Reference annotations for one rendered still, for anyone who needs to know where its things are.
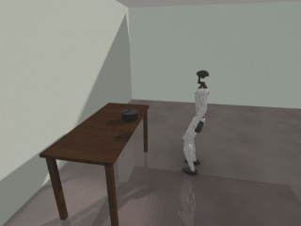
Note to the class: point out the robot shin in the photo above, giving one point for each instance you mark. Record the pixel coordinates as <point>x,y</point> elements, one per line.
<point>189,157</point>
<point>194,151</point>

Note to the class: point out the lid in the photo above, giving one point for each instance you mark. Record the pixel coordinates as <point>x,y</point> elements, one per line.
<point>129,112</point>

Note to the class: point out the left robot hand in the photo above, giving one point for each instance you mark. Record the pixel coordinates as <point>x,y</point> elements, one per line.
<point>190,132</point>

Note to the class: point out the table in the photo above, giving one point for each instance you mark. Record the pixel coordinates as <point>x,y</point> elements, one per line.
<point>98,140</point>

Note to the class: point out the robot left forearm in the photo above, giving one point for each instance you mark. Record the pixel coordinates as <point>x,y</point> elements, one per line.
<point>198,118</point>

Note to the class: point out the robot right shin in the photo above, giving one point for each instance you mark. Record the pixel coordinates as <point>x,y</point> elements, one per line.
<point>194,151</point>

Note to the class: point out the robot left shin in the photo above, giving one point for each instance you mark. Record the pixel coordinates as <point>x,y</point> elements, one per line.
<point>189,157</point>

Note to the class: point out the pot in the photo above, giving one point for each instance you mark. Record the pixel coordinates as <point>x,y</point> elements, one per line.
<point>129,118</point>

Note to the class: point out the robot left upper arm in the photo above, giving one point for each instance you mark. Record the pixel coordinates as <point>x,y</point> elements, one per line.
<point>202,98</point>

